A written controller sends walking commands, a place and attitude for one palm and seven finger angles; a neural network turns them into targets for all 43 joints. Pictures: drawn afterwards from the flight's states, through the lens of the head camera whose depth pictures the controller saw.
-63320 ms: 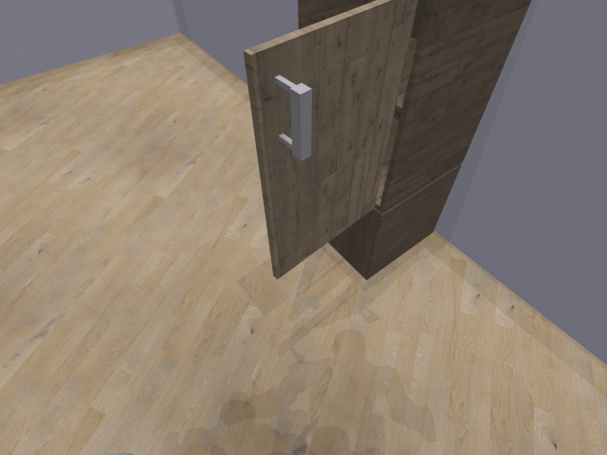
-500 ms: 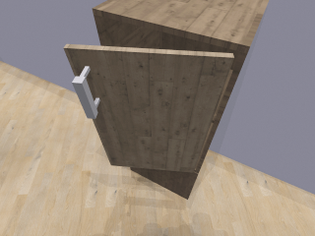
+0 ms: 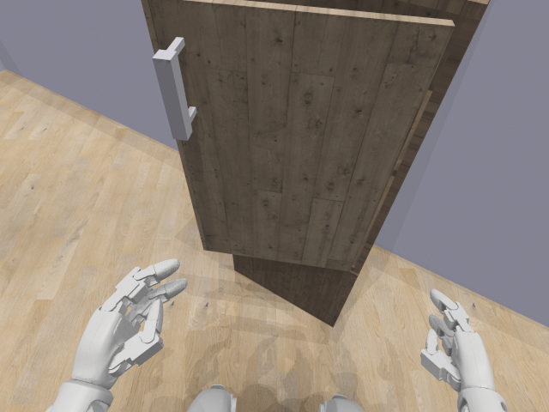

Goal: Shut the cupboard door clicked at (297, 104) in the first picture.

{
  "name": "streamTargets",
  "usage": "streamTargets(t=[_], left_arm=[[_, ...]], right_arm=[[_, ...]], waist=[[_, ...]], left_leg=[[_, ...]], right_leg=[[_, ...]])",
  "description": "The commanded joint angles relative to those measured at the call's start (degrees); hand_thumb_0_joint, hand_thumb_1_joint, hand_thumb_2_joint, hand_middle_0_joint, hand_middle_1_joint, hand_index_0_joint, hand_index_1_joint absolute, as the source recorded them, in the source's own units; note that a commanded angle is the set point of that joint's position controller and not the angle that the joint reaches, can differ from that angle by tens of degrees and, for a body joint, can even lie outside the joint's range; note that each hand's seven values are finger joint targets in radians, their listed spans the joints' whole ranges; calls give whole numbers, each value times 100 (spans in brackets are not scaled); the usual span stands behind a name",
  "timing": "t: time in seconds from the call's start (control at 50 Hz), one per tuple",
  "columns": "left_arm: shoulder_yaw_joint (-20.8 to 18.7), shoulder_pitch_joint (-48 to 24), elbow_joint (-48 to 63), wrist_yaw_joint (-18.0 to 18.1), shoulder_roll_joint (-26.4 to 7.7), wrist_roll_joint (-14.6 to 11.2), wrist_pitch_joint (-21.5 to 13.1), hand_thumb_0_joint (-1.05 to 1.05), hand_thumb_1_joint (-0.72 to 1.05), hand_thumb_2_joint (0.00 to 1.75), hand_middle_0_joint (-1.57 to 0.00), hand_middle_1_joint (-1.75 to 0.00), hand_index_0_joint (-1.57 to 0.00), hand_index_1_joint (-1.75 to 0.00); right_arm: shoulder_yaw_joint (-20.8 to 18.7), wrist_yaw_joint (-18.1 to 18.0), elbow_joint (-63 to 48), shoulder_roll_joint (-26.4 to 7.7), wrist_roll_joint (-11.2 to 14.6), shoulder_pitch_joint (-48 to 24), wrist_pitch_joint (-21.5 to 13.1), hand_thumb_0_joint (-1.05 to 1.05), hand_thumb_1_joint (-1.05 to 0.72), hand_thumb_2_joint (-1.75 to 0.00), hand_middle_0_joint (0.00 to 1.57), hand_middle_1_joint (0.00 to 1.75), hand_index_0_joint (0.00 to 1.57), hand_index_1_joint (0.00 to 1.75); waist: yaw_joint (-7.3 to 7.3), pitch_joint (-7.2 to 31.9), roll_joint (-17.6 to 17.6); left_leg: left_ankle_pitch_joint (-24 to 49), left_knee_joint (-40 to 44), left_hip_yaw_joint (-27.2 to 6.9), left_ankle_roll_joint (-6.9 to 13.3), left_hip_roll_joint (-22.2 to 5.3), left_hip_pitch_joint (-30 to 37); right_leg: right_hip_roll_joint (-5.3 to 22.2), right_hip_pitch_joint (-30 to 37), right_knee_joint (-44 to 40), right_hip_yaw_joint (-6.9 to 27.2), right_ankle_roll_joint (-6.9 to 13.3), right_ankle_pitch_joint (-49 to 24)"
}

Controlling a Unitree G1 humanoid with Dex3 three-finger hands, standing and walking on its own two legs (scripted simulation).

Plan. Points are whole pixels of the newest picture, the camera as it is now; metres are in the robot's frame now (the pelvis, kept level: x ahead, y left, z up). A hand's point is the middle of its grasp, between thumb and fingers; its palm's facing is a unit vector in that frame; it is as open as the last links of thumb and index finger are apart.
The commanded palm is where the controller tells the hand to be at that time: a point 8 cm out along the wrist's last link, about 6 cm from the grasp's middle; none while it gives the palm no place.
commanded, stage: raise the hand and make a fist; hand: left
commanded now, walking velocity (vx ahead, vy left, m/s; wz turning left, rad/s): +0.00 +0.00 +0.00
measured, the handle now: (180, 90) +0.49 +0.18 +0.21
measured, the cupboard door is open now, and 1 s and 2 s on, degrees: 22 22 22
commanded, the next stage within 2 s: bring the fist close to the handle in 1.54 s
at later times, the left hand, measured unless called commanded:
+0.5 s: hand (122, 299) +0.22 +0.19 +0.12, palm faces -0.04 -1.00 -0.07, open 4.0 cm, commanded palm +0.19 +0.24 +0.13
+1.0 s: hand (105, 242) +0.25 +0.20 +0.19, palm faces -0.05 -0.99 -0.09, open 3.1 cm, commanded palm +0.22 +0.25 +0.20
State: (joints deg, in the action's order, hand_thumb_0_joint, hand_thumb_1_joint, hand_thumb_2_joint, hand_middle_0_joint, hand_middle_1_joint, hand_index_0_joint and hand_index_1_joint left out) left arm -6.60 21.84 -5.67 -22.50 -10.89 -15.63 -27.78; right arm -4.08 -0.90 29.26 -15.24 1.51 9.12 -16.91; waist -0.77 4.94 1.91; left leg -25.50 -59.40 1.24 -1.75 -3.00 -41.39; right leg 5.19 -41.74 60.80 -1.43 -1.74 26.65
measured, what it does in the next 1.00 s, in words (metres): rises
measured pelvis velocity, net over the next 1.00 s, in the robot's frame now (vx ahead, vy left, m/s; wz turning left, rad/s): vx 0.04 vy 0.00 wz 0.03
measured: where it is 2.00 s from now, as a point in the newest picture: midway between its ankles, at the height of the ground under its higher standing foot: outside the picture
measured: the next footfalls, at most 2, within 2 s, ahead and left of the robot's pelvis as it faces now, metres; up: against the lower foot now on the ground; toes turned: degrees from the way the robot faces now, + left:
none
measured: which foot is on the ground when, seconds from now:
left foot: down 0.00-1.00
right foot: down 0.00-1.00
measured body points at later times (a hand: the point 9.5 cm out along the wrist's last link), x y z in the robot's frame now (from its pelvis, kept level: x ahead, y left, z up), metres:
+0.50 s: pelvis +0.01 +0.01 +0.02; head +0.03 +0.01 +0.47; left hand +0.22 +0.25 +0.12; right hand +0.17 -0.21 -0.06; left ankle +0.04 +0.14 -0.67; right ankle +0.04 -0.14 -0.67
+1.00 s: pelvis +0.04 +0.00 +0.05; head +0.03 -0.02 +0.50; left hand +0.24 +0.25 +0.20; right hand +0.25 -0.20 +0.00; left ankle +0.04 +0.14 -0.67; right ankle +0.04 -0.14 -0.67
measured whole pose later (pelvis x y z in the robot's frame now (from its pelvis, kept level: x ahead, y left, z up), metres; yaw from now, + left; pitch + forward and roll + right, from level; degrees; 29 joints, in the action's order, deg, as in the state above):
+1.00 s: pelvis +0.04 +0.00 +0.05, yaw +2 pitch +0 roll -1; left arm -12.9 15.9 14.8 -20.2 -17.2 -19.0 -0.2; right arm 4.2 -4.7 31.2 -13.8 2.8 12.6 -16.2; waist -3.5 2.0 -3.2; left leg -20.3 -40.5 -0.8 -1.8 -2.9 -20.2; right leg 3.8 -18.3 39.3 -4.2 -1.8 20.8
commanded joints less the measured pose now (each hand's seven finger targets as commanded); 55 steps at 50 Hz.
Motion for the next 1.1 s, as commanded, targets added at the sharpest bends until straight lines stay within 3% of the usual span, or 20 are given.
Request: streamTargets(t=[0.0,0.06,0.14,0.2,0.26,0.36,0.4,0.48,0.64,0.66,0.68,0.72,0.76,0.82,0.86,0.88,0.96,1.0,1.06,1.08], left_arm=[[-403,-669,2721,412,-829,-194,35,0,90,90,-55,-68,-55,-68],[-50,-1305,3514,721,-833,32,-37,0,90,90,-60,-74,-60,-74],[192,-806,3025,654,-736,137,475,0,90,90,-68,-82,-68,-82],[-142,-247,2637,595,-895,127,1171,0,90,90,-73,-88,-73,-88],[-592,-47,2699,694,-1117,14,1608,0,90,90,-79,-94,-79,-94],[-836,-57,3171,877,-1120,-199,1441,0,90,90,-88,-104,-88,-104],[-616,-108,3266,837,-957,-191,1305,0,90,90,-92,-108,-92,-108],[-553,-135,3176,692,-1005,-169,1295,0,90,90,-99,-116,-99,-116],[-908,-377,3531,611,-1251,-270,1553,0,90,90,-113,-132,-113,-132],[-1013,-391,3442,622,-1363,-253,1606,0,90,90,-115,-134,-115,-134],[-917,-408,3455,588,-1210,-309,1659,0,90,90,-117,-136,-117,-136],[-930,-550,3443,524,-1225,-360,1769,0,90,90,-121,-140,-121,-140],[-1020,-686,3356,474,-1371,-334,1908,0,90,90,-124,-144,-124,-144],[-991,-973,3297,348,-1313,-417,2125,0,90,90,-130,-150,-130,-150],[-1120,-1176,3241,322,-1496,-407,2257,0,90,90,-130,-150,-130,-150],[-1064,-1254,3267,294,-1396,-416,2323,0,90,90,-130,-150,-130,-150],[-1360,-1598,3198,223,-1666,-496,2498,0,90,90,-130,-150,-130,-150],[-1272,-1817,3186,171,-1552,-530,2610,0,90,90,-130,-150,-130,-150],[-1483,-2049,3132,178,-1814,-541,2762,0,90,90,-130,-150,-130,-150],[-1406,-2067,3112,149,-1689,-555,2829,0,90,90,-130,-150,-130,-150]], right_arm=[[-12,-197,-1234,-519,82,-3,-118,0,-90,-90,20,30,20,30],[125,-332,-1119,-526,42,156,-171,0,-90,-90,20,30,20,30],[211,-388,-984,-559,85,231,-218,0,-90,-90,20,30,20,30],[221,-392,-1028,-517,130,159,-147,0,-90,-90,20,30,20,30],[283,-400,-1077,-450,118,-1,-68,0,-90,-90,20,30,20,30],[330,-371,-1035,-407,46,42,-162,0,-90,-90,20,30,20,30],[335,-338,-984,-430,55,130,-247,0,-90,-90,20,30,20,30],[305,-330,-894,-520,94,201,-364,0,-90,-90,20,30,20,30],[315,-360,-831,-529,137,167,-381,0,-90,-90,20,30,20,30],[322,-363,-804,-532,122,153,-363,0,-90,-90,20,30,20,30],[340,-359,-824,-512,134,132,-349,0,-90,-90,20,30,20,30],[369,-360,-806,-529,153,109,-329,0,-90,-90,20,30,20,30],[385,-366,-762,-552,148,108,-304,0,-90,-90,20,30,20,30],[436,-392,-764,-545,173,32,-269,0,-90,-90,20,30,20,30],[468,-419,-717,-556,168,-4,-257,0,-90,-90,20,30,20,30],[484,-422,-727,-535,173,-33,-245,0,-90,-90,20,30,20,30],[510,-453,-643,-549,171,-118,-245,0,-90,-90,20,30,20,30],[534,-461,-630,-523,202,-190,-235,0,-90,-90,20,30,20,30],[552,-488,-572,-547,199,-274,-244,0,-90,-90,20,30,20,30],[562,-488,-590,-514,206,-311,-246,0,-90,-90,20,30,20,30]], waist=[[42,718,-505],[274,767,-670],[315,638,-715],[116,702,-356],[-88,693,-402],[-155,723,-197],[-76,657,-414],[-9,557,-308],[-121,681,-527],[-131,669,-368],[-123,604,-440],[-125,497,-554],[-121,480,-414],[-129,337,-381],[-141,311,-355],[-153,354,-399],[-213,509,-223],[-215,430,-295],[-280,428,-287],[-269,437,-273]], left_leg=[[-537,805,-92,263,378,164],[-453,727,-257,317,294,298],[-481,960,-379,282,267,418],[-426,1198,-360,256,291,428],[-268,1405,-323,236,324,536],[381,1583,-296,212,303,866],[481,1649,-270,205,306,1036],[597,1743,-258,233,312,1216],[1285,1997,-185,235,352,1789],[1376,2011,-183,256,344,1799],[1421,2055,-164,253,354,1854],[1452,2144,-137,237,360,1944],[1575,2182,-122,268,350,2055],[1503,2343,-100,266,360,2167],[1563,2393,-87,290,355,2265],[1585,2475,-89,286,362,2328],[1854,2566,-60,307,363,2570],[1795,2684,-43,298,373,2650],[1813,2791,-44,308,369,2759],[1828,2837,-31,317,382,2800]], right_leg=[[-424,204,-1318,247,248,1108],[-557,59,-1082,39,269,681],[-605,166,-1181,-137,248,416],[-558,571,-1459,-125,220,546],[-539,920,-1618,-152,230,552],[-566,1272,-1715,-282,231,-71],[-564,1243,-1735,-319,221,-285],[-548,1353,-1891,-291,203,-465],[-567,1943,-2070,-354,203,-1432],[-573,2023,-2107,-345,194,-1546],[-567,2059,-2156,-347,191,-1648],[-570,2137,-2260,-344,189,-1736],[-565,2244,-2373,-310,178,-1922],[-554,2331,-2565,-297,160,-1862],[-542,2440,-2685,-258,164,-1929],[-542,2502,-2704,-287,163,-1948],[-526,2791,-2861,-247,150,-2299],[-524,2790,-2943,-270,140,-2236],[-503,2943,-3086,-239,153,-2202],[-486,2957,-3116,-238,136,-2230]])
